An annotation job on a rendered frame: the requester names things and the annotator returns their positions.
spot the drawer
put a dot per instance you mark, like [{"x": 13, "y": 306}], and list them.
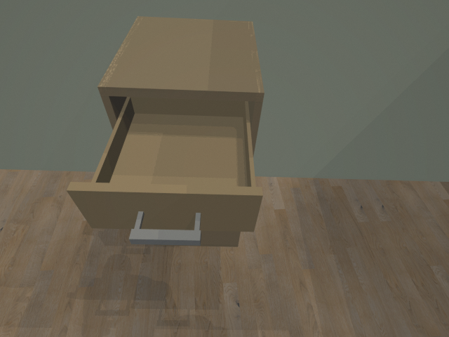
[{"x": 173, "y": 158}]

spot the handle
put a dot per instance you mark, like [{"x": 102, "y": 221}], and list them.
[{"x": 165, "y": 237}]

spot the cabinet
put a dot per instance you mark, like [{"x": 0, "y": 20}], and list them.
[{"x": 187, "y": 58}]

